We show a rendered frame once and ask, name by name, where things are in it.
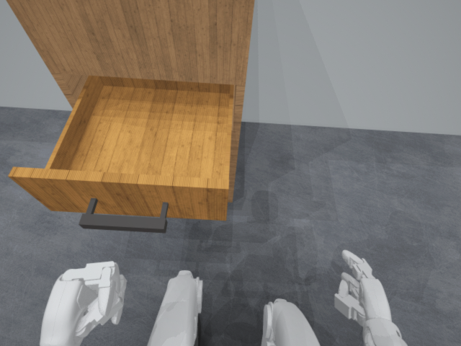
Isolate robot thigh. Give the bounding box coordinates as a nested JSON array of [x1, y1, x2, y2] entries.
[[263, 301, 320, 346], [147, 275, 203, 346]]

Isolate robot right hand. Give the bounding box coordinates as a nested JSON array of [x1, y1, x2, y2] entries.
[[334, 250, 392, 327]]

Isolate right robot forearm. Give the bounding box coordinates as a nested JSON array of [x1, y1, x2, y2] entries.
[[363, 318, 408, 346]]

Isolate cabinet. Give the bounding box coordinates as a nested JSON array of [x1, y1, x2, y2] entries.
[[6, 0, 255, 203]]

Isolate handle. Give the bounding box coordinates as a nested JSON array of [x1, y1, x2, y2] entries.
[[79, 198, 169, 233]]

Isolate left robot thigh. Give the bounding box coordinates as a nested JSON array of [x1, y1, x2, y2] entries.
[[147, 275, 203, 346]]

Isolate drawer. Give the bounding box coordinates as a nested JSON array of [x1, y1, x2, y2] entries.
[[8, 76, 234, 221]]

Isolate right robot thigh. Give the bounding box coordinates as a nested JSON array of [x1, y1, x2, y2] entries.
[[263, 301, 320, 346]]

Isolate robot left hand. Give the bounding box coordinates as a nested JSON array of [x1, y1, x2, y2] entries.
[[40, 261, 127, 346]]

